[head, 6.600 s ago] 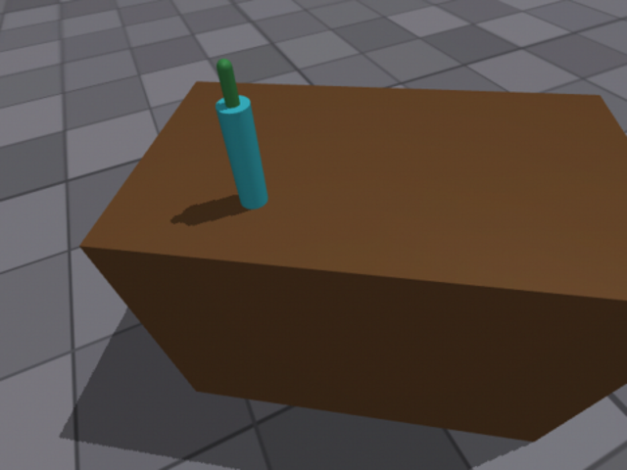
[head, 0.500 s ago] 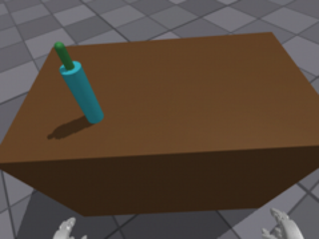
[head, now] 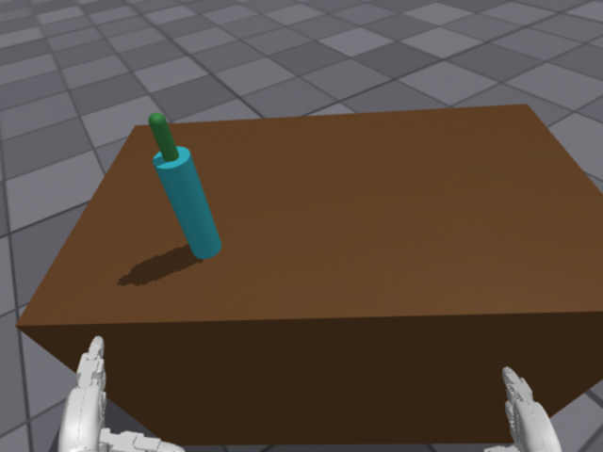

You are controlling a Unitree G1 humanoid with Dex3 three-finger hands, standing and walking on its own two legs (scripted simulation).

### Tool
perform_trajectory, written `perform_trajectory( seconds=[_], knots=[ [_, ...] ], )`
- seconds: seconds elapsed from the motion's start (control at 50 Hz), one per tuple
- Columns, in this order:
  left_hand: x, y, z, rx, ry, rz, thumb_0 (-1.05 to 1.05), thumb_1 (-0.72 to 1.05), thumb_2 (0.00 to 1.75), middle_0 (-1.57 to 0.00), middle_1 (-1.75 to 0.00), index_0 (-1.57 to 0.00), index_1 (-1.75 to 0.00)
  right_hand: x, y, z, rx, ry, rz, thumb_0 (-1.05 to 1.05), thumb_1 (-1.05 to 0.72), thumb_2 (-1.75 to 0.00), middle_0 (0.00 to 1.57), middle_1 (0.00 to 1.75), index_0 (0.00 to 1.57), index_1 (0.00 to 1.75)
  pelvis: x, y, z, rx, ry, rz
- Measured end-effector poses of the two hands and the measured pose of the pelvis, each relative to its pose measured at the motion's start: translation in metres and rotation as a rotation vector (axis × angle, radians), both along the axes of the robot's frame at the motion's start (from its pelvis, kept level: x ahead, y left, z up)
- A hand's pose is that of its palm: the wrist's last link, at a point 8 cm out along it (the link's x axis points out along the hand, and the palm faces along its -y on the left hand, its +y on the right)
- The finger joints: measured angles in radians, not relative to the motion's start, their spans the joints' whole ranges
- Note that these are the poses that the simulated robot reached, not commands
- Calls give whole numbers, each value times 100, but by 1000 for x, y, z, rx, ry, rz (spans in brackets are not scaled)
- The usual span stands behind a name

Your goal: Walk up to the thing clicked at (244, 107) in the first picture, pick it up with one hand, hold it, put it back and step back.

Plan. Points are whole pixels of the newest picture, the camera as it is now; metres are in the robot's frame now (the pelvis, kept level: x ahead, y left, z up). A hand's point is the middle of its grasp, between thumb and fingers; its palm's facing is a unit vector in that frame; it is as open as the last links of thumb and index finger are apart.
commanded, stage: rise first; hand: left
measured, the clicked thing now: (185, 192) +0.47 +0.22 +0.11
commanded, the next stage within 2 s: go down in 1.20 s
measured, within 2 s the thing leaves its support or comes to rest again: neither
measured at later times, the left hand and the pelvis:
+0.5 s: hand (96, 407) +0.17 +0.25 +0.08, palm faces +0.32 -0.86 -0.40, open 17.6 cm; pelvis -0.02 -0.01 +0.00, yaw +1 degrees
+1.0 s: hand (70, 396) +0.16 +0.26 +0.12, palm faces +0.36 -0.83 -0.44, open 17.5 cm; pelvis -0.02 -0.01 +0.00, yaw +1 degrees
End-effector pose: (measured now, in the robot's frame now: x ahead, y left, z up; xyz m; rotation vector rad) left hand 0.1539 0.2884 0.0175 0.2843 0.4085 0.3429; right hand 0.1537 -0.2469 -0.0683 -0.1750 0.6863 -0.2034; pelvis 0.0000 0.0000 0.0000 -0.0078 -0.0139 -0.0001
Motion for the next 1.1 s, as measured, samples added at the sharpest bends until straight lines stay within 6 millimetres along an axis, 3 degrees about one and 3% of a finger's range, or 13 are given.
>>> perform_trajectory(
  seconds=[0.24, 0.42, 0.66, 1.1],
  knots=[
    [-9, -2, 46, 67, -139, -65, -1, -51, 1, -4, -3, -4, -3, -19, -2, -12, 24, 55, -9, -1, 52, -2, 5, 5, 5, 5, -6, 1, 0, 1, -25, 0],
    [-19, 1, 76, 141, -246, -66, -2, -54, 1, -5, -4, -4, -4, -19, -11, -11, 10, 33, -9, -1, 52, -2, 5, 5, 5, 5, -13, -3, 0, 4, -43, 9],
    [-33, 4, 99, 206, -331, -61, -2, -53, 2, -4, -4, -4, -4, -25, -11, -18, 22, 57, 2, -1, 54, -2, 5, 5, 5, 5, -21, -7, 0, 7, -51, 20],
    [-30, 9, 128, 285, -453, -89, -2, -54, 6, -4, -4, -3, -5, -23, -14, -15, 13, 30, -6, -1, 55, -4, 5, 5, 5, 5, -20, -6, 0, 8, -53, 19]
  ],
)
